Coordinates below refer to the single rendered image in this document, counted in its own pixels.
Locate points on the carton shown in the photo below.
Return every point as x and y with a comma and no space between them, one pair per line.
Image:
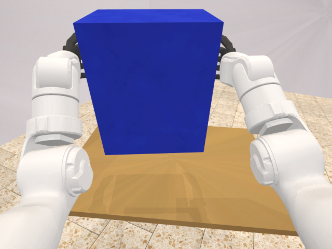
151,75

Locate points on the robot right hand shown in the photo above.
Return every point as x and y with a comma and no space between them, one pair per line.
228,48

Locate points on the left robot upper arm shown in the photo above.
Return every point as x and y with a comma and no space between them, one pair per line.
50,181

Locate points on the robot right forearm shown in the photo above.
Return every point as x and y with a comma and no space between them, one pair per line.
266,107

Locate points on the robot left forearm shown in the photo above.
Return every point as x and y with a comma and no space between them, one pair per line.
55,103

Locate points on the robot left hand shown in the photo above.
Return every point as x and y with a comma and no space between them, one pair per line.
70,46

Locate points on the right robot upper arm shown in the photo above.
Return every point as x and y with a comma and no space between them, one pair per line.
292,164

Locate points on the table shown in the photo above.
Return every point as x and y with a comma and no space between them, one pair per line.
213,189

